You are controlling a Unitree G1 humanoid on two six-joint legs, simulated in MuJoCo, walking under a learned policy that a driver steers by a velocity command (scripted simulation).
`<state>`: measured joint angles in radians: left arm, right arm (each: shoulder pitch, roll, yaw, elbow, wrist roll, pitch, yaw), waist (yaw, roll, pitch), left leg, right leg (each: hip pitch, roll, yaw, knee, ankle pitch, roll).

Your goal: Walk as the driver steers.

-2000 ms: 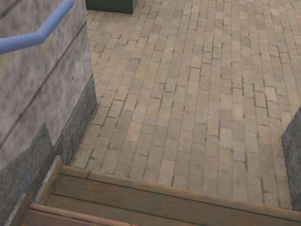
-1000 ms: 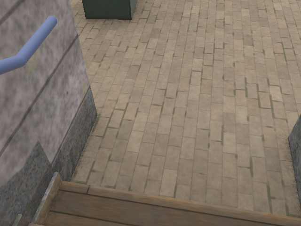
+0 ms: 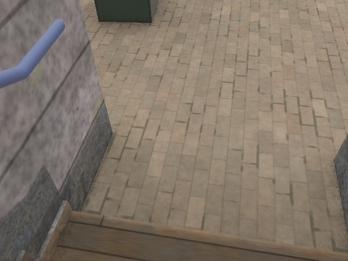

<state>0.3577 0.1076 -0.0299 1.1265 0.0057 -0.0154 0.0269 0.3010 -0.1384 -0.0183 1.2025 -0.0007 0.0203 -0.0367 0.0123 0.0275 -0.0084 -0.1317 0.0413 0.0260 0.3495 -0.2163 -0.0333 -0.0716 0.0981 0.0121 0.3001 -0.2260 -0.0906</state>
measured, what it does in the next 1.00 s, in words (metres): goes down: left foot, then right foot 0.15 m lower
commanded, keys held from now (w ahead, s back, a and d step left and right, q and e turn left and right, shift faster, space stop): no key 0.20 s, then w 0.80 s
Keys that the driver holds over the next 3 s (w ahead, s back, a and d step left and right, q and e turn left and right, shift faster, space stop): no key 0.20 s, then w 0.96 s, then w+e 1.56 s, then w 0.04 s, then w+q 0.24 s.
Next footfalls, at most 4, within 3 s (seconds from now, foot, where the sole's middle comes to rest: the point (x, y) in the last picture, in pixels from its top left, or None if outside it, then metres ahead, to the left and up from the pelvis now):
0.64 left None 0.15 0.15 -0.78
0.98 right None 0.37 0.08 -0.94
1.42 left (128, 242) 0.75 0.30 -1.09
2.04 right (172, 210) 1.02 0.10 -1.25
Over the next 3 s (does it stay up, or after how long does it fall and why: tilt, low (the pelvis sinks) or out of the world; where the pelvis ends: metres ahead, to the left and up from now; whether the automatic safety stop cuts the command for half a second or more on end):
stays up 1.31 -0.10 -0.47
